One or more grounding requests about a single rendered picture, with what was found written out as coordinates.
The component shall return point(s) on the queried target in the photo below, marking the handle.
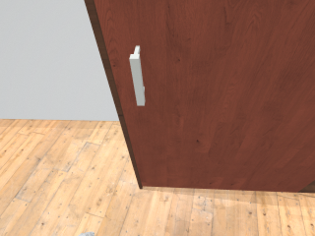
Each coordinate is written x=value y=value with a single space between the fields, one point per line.
x=136 y=70

